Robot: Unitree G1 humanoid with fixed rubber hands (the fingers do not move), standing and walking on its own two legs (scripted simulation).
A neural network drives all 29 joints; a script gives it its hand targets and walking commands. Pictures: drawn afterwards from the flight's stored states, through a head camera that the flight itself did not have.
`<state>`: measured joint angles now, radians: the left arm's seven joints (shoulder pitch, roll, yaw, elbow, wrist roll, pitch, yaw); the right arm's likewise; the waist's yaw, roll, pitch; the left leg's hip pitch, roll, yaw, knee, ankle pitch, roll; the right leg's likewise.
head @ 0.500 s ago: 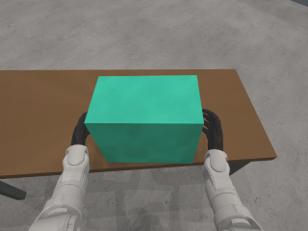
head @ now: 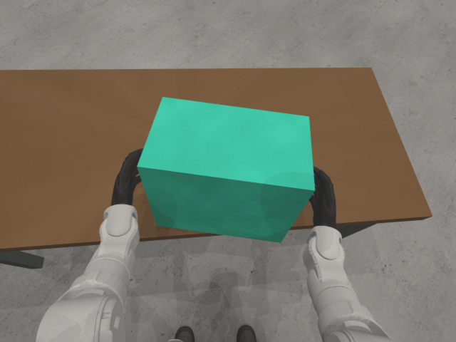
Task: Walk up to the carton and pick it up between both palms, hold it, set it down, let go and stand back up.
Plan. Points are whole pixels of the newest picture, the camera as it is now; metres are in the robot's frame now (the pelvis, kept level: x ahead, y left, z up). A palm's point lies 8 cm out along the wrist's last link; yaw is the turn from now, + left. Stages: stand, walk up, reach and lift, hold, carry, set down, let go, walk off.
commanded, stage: set down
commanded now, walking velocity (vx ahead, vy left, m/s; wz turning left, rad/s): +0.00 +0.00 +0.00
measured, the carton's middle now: (226, 175) +0.42 -0.02 -0.08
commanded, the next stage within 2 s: none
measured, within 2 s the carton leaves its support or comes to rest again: rests again in 0.78 s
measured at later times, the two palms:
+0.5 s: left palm (126, 193) +0.38 +0.17 -0.07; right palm (316, 218) +0.33 -0.18 -0.06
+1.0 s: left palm (99, 192) +0.37 +0.21 -0.04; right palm (339, 208) +0.33 -0.21 -0.03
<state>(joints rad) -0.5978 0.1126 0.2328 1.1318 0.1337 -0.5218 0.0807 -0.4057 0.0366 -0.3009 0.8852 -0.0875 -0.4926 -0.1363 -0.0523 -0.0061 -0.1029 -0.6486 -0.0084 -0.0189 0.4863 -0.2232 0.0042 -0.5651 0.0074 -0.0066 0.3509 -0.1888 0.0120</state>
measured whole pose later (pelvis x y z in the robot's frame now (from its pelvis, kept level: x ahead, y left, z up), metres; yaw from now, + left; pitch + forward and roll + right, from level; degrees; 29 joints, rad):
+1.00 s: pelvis -0.02 +0.01 -0.01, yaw -1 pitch +27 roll -3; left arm -0.64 0.25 0.08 1.22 -0.04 -0.55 0.06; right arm -0.53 -0.16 -0.16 1.06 0.09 -0.56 -0.06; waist -0.05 0.05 -0.22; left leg -0.84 -0.01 -0.02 0.65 -0.23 -0.01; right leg -0.72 0.01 -0.01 0.46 -0.20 0.03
